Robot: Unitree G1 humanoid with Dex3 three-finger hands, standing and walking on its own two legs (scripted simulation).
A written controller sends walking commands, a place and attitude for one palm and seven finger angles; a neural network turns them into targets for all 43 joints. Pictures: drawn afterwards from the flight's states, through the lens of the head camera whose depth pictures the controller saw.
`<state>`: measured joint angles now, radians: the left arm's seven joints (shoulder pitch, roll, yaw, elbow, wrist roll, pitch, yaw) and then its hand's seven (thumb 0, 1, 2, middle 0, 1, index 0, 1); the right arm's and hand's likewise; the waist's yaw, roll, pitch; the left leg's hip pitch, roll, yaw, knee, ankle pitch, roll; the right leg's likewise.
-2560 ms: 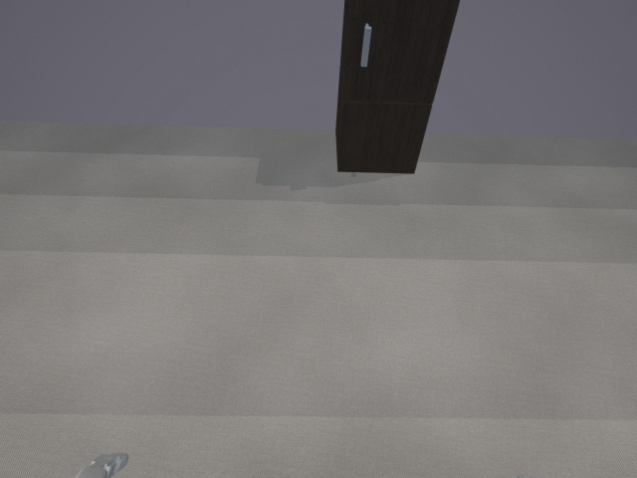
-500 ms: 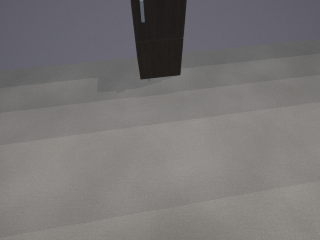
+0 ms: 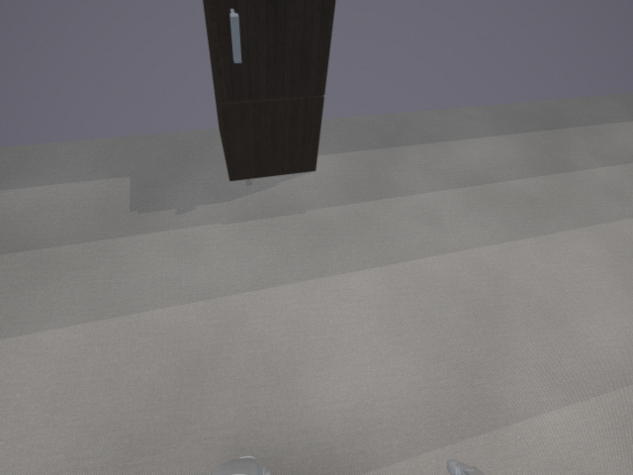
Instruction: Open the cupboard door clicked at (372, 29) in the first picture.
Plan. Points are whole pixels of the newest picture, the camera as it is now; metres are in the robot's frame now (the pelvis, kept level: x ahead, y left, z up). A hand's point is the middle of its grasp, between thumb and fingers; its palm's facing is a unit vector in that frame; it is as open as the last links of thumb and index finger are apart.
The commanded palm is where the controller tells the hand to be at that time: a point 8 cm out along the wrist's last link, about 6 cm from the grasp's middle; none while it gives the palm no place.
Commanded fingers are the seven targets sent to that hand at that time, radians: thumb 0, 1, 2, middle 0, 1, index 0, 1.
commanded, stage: walk to a spot facing it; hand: left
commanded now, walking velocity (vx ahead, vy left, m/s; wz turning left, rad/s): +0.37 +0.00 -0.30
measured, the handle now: (235, 36) +1.30 +0.38 -0.09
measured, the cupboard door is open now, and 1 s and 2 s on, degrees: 0 0 0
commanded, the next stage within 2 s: turn to face it in 1.18 s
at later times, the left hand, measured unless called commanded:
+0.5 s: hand (250, 337) +0.34 +0.14 -0.16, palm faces -0.23 -0.96 -0.14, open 7.4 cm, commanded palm none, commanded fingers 0.00 0.90 0.90 -0.20 -0.30 -0.20 -0.30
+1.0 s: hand (268, 299) +0.42 +0.12 -0.15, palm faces -0.14 -0.98 -0.17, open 7.4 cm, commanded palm none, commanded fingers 0.00 0.90 0.90 -0.20 -0.30 -0.20 -0.30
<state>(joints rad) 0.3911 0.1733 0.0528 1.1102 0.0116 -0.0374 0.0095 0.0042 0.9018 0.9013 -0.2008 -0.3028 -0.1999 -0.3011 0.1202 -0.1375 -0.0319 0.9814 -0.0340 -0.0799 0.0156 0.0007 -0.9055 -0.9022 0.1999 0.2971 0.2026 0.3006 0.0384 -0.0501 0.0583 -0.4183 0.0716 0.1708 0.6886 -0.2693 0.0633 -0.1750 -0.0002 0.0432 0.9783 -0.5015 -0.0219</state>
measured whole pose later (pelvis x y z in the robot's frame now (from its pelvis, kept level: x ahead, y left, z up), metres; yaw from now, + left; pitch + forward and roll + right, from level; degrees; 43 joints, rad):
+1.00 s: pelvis +0.44 -0.05 +0.02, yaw -15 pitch +0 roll -1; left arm 0.41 0.13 0.03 1.12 0.02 -0.08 0.01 0.00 0.91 0.90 -0.20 -0.30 -0.20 -0.30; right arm 0.12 -0.20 -0.06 1.01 -0.03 -0.03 0.02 0.01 -0.93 -0.90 0.19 0.30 0.20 0.30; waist 0.05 0.01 0.03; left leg -0.54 0.14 0.11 0.74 -0.17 -0.03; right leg 0.01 0.05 -0.10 0.35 -0.36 -0.06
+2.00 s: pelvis +0.63 -0.07 +0.01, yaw -4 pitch +0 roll -2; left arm 0.18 0.25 0.10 0.96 0.02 0.07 0.02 0.00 0.91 0.90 -0.20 -0.30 -0.20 -0.30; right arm 0.19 -0.21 -0.07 0.92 -0.03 0.01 0.01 0.00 -0.91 -0.90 0.20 0.30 0.20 0.30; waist -0.01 -0.04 0.06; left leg -0.36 0.04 0.11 0.66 -0.30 0.07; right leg -0.49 -0.13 -0.11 1.12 -0.45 0.08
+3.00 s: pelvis +0.60 -0.08 +0.01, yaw +20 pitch +0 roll +0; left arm 0.40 0.21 0.05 1.09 0.02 0.02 0.01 0.00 0.90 0.90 -0.20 -0.30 -0.20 -0.30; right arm 0.17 -0.19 -0.04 1.00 -0.03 -0.01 0.01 0.00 -0.91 -0.90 0.20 0.30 0.20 0.30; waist 0.07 -0.04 0.03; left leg -0.17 0.02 0.10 0.53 -0.34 0.02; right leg -0.26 -0.11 -0.12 0.70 -0.44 0.03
